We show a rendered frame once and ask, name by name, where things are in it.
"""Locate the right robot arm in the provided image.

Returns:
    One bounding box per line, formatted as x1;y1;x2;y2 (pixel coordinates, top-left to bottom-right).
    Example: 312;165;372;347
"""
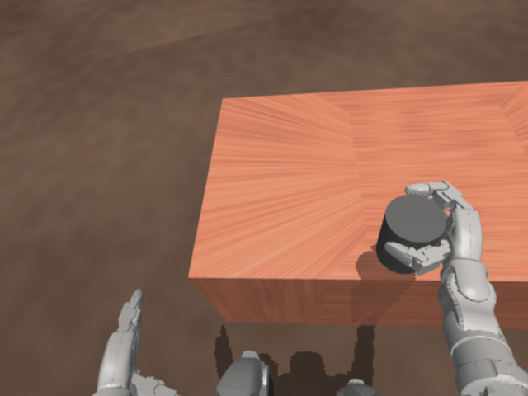
437;258;528;396

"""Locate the right robot hand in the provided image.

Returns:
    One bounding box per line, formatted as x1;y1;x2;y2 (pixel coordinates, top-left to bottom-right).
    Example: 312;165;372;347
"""
384;180;483;276

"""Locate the can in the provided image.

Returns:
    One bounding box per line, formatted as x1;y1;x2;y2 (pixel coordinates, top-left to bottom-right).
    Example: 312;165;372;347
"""
376;195;446;274

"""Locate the left robot hand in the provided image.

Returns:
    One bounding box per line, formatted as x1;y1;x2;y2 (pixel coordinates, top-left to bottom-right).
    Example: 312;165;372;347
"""
97;289;181;396

